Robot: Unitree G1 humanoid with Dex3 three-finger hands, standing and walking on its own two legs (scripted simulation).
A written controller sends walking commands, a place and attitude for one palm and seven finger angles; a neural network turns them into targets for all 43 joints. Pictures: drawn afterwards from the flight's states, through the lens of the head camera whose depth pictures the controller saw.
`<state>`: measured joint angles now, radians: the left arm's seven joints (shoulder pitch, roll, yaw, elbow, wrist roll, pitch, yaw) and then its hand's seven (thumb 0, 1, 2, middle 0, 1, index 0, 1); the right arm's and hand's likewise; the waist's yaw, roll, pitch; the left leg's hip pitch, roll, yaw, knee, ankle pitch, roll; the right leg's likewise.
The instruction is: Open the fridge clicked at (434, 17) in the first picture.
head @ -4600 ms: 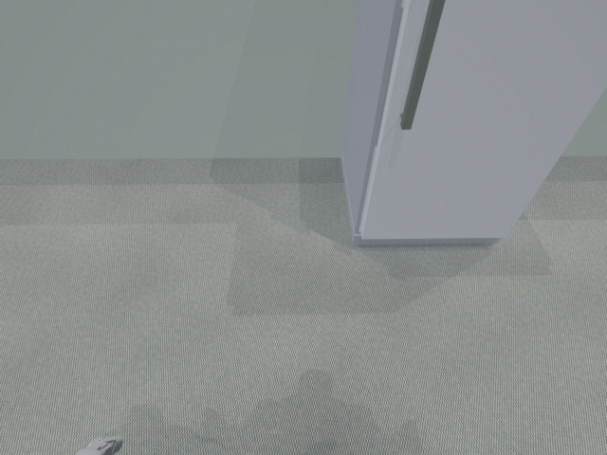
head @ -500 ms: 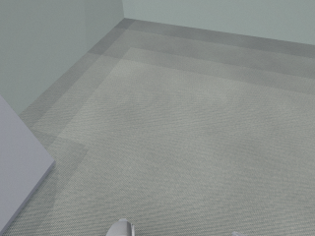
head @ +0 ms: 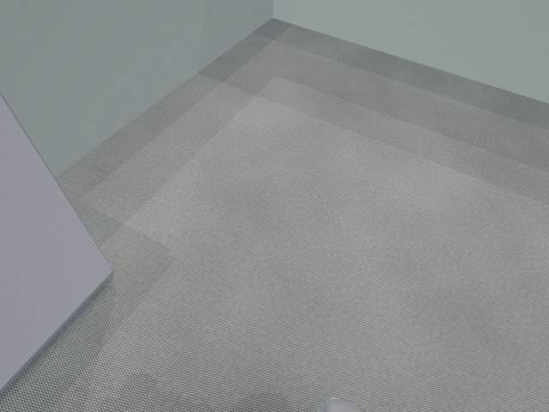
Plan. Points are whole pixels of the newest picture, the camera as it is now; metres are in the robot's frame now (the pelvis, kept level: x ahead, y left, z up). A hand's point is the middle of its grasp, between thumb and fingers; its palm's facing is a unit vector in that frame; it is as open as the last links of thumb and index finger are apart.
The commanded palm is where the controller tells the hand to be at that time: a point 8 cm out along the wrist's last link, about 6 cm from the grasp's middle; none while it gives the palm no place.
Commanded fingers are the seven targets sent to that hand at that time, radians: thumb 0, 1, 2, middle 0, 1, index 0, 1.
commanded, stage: turn to face it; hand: left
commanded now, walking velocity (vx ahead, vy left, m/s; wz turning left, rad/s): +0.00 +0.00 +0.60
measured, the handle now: out of the picture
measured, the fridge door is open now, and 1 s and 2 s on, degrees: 0 0 0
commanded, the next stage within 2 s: take the last steps up to it in 1.64 s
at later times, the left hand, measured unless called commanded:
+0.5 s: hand out of the picture +0.05 +0.15 -0.14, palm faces +0.30 -0.91 -0.29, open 7.4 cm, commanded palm none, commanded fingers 0.00 0.90 0.90 -0.20 -0.30 -0.20 -0.30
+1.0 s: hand out of the picture -0.07 +0.20 -0.17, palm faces +0.62 -0.74 -0.26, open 7.4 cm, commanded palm none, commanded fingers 0.00 0.90 0.90 -0.20 -0.30 -0.20 -0.30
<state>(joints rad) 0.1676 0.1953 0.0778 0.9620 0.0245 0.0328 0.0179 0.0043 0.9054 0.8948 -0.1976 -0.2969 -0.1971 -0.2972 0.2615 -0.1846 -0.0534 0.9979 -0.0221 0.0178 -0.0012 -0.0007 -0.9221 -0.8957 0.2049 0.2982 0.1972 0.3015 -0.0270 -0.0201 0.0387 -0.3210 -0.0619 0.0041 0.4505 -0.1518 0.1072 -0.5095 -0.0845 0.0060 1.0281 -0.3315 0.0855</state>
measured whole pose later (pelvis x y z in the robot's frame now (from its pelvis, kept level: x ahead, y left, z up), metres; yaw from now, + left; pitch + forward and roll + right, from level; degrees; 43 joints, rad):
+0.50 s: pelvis +0.01 -0.07 +0.00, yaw +19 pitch +0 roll +2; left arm 0.19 0.19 0.03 0.88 0.02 0.01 0.03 0.01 0.90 0.89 -0.20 -0.30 -0.20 -0.30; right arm 0.22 -0.28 -0.10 0.93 -0.03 0.09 0.03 0.01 -0.91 -0.90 0.20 0.30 0.19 0.30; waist -0.05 0.03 0.08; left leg -0.54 0.01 0.00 1.14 -0.38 -0.08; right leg -0.17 -0.08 -0.13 0.49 -0.32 -0.01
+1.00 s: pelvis +0.00 -0.02 +0.00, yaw +37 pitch +0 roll -1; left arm 0.19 0.27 0.07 0.89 0.02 0.06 0.01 0.01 0.91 0.89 -0.20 -0.30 -0.20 -0.30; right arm 0.12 -0.23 -0.04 0.88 -0.02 0.03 0.02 0.00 -0.90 -0.90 0.21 0.30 0.20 0.30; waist 0.01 -0.02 0.09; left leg -0.27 -0.03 -0.03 0.50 -0.24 0.04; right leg -0.47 -0.10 -0.02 1.01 -0.41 0.10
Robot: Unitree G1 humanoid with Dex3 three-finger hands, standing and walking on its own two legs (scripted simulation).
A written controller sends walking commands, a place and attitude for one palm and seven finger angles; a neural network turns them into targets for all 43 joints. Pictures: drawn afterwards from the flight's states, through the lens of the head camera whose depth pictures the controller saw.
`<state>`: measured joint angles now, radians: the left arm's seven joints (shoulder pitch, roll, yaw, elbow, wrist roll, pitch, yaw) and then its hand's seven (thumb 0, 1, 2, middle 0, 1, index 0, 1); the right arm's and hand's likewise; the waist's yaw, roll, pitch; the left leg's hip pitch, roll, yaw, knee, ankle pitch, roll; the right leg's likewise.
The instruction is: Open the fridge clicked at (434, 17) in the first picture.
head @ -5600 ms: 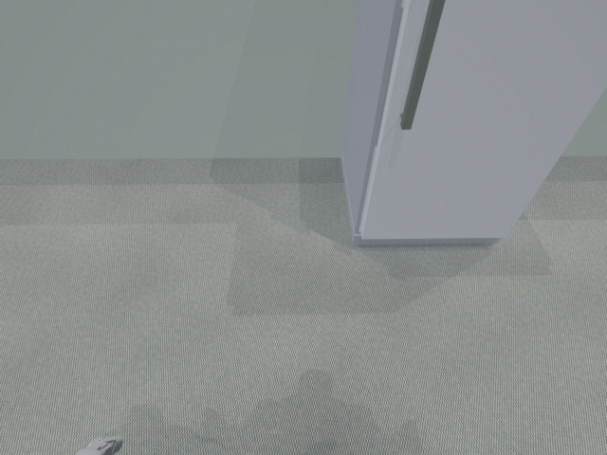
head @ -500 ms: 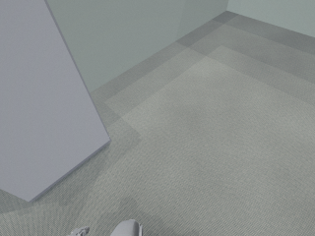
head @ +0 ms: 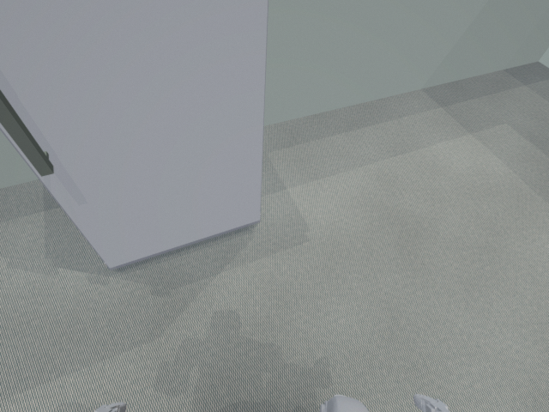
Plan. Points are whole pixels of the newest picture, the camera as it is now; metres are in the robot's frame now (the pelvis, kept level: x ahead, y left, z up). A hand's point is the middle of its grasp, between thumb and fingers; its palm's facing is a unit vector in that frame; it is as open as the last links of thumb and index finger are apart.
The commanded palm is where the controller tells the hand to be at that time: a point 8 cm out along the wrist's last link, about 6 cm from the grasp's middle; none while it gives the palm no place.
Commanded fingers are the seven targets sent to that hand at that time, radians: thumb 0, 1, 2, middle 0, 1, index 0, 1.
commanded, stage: turn to face it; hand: left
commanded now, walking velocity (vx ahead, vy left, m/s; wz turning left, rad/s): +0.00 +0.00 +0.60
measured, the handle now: out of the picture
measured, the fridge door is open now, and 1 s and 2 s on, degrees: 0 0 0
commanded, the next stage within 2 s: take the last steps up to it in 0.64 s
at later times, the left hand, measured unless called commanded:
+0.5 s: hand out of the picture +0.00 +0.18 -0.16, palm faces +0.29 -0.92 -0.25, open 7.4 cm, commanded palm none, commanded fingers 0.00 0.90 0.90 -0.20 -0.30 -0.20 -0.30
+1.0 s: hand out of the picture -0.05 +0.22 -0.16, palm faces +0.41 -0.89 -0.19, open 7.4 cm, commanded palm none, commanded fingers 0.00 0.90 0.90 -0.20 -0.30 -0.20 -0.30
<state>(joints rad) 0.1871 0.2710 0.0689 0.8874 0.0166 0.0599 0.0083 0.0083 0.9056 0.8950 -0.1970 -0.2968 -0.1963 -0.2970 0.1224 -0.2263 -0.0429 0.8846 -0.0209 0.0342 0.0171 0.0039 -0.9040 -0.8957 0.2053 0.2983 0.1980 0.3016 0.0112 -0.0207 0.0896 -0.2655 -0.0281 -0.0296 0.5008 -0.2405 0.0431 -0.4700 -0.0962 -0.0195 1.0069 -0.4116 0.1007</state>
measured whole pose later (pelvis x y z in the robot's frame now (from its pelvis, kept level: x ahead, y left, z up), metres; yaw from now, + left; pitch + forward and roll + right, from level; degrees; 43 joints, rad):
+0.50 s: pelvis -0.01 -0.03 +0.00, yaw +18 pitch -1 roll +1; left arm 0.22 0.20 0.03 0.88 0.03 0.02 0.02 0.01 0.90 0.89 -0.20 -0.30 -0.20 -0.30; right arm 0.19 -0.25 -0.08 0.96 -0.02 0.09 0.03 0.01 -0.91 -0.90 0.20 0.30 0.19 0.30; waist -0.01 0.00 0.09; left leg -0.39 0.03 0.04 0.90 -0.46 -0.07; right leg -0.22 -0.14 -0.19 0.55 -0.30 0.02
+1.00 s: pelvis -0.02 +0.02 +0.01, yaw +24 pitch -1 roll -1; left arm 0.22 0.21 0.04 1.01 0.03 0.04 -0.01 0.01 0.91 0.90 -0.20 -0.30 -0.20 -0.30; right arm 0.26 -0.17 -0.03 1.01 -0.03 -0.01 -0.01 0.00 -0.92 -0.90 0.21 0.30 0.20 0.30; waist -0.02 -0.01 0.02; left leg -0.15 -0.04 0.03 0.37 -0.21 0.07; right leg -0.36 -0.08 -0.06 0.87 -0.42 0.06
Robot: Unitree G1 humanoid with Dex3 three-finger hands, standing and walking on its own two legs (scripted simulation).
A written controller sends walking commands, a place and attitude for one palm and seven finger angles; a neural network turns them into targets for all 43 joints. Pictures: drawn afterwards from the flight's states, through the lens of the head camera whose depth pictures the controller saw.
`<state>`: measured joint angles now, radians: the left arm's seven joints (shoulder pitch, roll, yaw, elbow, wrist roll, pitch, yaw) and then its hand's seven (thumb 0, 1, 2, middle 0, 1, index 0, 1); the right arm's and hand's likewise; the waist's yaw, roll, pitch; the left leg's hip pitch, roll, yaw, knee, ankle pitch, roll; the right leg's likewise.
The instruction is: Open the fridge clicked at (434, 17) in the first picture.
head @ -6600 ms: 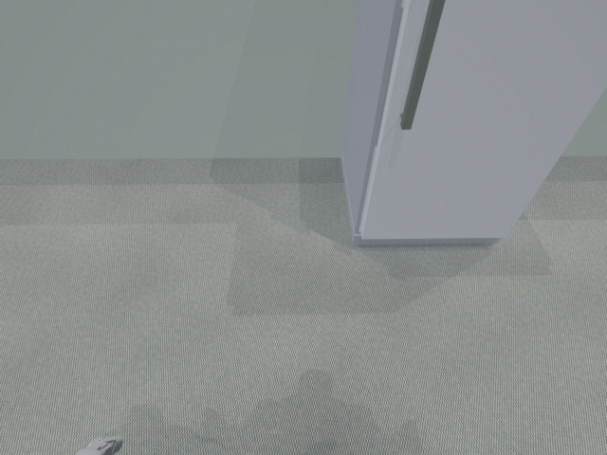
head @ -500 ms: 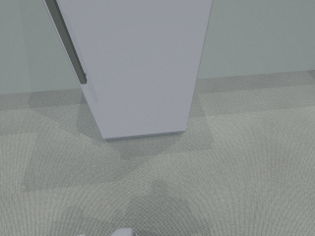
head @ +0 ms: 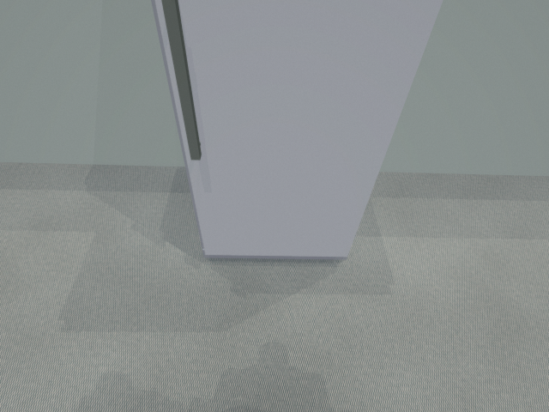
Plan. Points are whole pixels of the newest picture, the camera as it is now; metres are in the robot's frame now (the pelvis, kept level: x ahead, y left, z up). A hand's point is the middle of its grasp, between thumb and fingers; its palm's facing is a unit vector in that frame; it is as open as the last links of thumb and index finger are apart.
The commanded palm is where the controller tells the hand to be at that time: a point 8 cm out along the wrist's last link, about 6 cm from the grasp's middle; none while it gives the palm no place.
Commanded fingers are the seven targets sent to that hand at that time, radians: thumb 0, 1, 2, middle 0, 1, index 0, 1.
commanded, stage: take the last steps up to it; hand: left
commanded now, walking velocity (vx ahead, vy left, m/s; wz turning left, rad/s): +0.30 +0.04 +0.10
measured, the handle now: (186, 85) +0.78 +0.25 +0.08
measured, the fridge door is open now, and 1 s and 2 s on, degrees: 0 0 0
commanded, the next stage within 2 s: come to a stop and stand still in 0.80 s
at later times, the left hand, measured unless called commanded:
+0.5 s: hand out of the picture +0.00 +0.13 -0.16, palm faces +0.17 -0.97 -0.19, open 7.4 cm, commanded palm none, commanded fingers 0.00 0.90 0.90 -0.20 -0.30 -0.20 -0.30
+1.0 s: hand (154, 309) +0.33 +0.25 -0.17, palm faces +0.09 -0.97 -0.23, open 7.3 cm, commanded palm none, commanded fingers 0.00 0.90 0.90 -0.20 -0.30 -0.20 -0.30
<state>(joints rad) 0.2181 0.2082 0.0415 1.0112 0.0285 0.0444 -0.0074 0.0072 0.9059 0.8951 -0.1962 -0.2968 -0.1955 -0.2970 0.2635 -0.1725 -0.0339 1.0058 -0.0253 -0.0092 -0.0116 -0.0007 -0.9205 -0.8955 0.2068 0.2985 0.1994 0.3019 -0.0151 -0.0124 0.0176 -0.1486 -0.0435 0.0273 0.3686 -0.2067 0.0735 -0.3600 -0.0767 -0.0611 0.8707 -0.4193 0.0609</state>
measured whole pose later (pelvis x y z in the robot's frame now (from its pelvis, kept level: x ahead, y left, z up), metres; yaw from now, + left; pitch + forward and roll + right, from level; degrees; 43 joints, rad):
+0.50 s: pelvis +0.11 -0.01 +0.00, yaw +5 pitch -1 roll +1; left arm 0.49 0.10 0.01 1.15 0.03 -0.07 0.02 0.00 0.91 0.89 -0.20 -0.30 -0.20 -0.30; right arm 0.26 -0.19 -0.06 1.06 -0.03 0.02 0.04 0.01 -0.91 -0.90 0.20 0.30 0.19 0.30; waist 0.03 0.03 0.03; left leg -0.58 0.11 0.07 0.87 -0.13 -0.03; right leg 0.04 -0.05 -0.15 0.28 -0.30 0.01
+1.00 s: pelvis +0.26 +0.06 -0.01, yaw +3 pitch -1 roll +2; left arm 0.18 0.18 0.05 1.01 0.03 0.00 0.02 0.00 0.92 0.90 -0.19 -0.30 -0.19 -0.30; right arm 0.26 -0.16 -0.03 1.06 -0.03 -0.04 -0.02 -0.02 -0.93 -0.90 0.20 0.30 0.20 0.30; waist 0.00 -0.02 0.02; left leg -0.14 -0.01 0.19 0.41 -0.25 0.05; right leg -0.43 -0.09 -0.08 0.74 -0.25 0.02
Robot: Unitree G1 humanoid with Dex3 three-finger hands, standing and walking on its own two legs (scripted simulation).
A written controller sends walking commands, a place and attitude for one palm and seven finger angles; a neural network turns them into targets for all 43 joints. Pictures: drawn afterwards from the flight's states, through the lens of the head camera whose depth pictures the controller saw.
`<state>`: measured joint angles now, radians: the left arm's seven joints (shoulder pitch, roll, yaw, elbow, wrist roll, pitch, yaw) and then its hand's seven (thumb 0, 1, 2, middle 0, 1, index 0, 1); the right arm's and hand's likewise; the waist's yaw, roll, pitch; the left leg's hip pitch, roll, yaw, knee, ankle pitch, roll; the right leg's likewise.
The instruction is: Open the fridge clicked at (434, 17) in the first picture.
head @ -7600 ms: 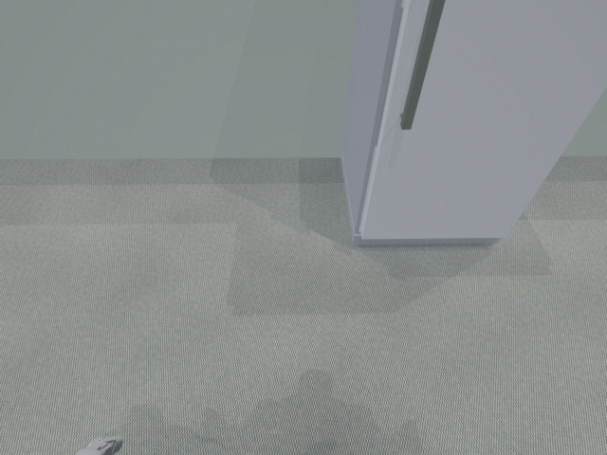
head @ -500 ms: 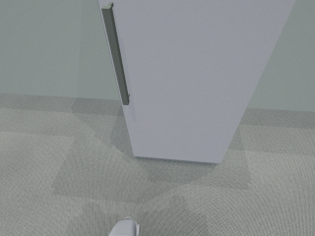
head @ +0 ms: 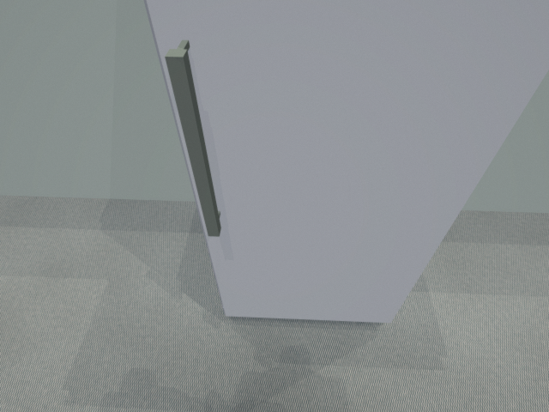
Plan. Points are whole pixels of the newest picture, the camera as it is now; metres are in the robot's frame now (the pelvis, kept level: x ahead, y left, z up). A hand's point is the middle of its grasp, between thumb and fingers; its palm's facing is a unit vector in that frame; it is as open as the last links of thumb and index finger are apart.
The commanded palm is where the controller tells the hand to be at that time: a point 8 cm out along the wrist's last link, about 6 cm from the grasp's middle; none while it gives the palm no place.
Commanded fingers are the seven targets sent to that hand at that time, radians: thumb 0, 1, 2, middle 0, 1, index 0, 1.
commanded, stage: come to a stop and stand still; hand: left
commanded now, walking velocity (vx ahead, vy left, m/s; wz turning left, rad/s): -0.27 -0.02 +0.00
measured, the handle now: (202, 156) +0.52 +0.17 +0.08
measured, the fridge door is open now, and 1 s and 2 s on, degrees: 0 0 0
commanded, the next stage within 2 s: look again from close up in 1.44 s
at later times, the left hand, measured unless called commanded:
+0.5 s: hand out of the picture +0.03 +0.22 -0.18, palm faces +0.01 -0.97 -0.23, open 7.4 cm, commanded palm none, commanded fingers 0.00 0.90 0.90 -0.20 -0.30 -0.20 -0.30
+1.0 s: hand out of the picture -0.01 +0.19 -0.17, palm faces +0.00 -0.98 -0.22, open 7.3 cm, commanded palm none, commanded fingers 0.00 0.90 0.90 -0.20 -0.30 -0.20 -0.30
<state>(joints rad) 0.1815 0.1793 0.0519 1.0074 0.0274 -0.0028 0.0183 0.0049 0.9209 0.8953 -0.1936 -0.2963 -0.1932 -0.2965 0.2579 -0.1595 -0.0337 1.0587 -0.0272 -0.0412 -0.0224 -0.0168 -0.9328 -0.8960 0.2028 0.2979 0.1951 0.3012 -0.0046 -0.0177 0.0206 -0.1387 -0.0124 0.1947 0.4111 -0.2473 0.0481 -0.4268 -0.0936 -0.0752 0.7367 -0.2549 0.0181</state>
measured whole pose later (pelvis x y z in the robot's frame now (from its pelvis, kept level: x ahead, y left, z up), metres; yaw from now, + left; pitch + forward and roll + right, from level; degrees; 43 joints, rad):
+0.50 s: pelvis -0.02 +0.03 -0.01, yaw -1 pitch -2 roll +1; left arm 0.25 0.17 0.02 1.00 0.03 0.07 0.02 0.00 0.91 0.89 -0.20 -0.30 -0.20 -0.30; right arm 0.30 -0.18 -0.03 0.95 -0.04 0.02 -0.02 0.01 -0.91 -0.90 0.20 0.30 0.19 0.30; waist -0.01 0.01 0.01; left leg -0.22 0.00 0.13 0.60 -0.35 0.04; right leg -0.41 -0.05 -0.04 0.75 -0.33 -0.02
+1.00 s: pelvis -0.02 +0.01 +0.00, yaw -1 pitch -1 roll +1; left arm 0.30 0.15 -0.01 1.07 0.02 0.00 0.02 0.02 0.94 0.89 -0.20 -0.30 -0.20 -0.30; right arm 0.33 -0.16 0.02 1.06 -0.02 -0.01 -0.03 0.01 -0.91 -0.90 0.20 0.30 0.19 0.30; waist -0.01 0.03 0.01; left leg -0.19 0.01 0.09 0.45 -0.25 0.00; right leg -0.23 0.05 -0.09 0.47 -0.24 -0.10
